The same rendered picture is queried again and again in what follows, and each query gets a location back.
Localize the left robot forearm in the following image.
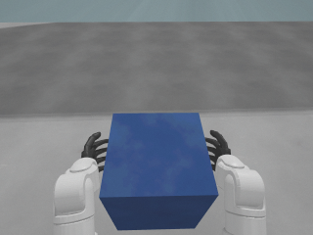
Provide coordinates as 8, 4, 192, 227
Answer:
52, 157, 100, 235

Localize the carton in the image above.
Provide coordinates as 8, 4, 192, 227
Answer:
99, 113, 219, 231

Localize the right robot hand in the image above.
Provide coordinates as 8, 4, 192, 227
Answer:
204, 130, 231, 171

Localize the left robot hand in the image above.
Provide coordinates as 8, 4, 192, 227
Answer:
81, 131, 109, 172

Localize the right robot forearm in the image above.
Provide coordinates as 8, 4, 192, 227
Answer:
215, 154, 267, 235

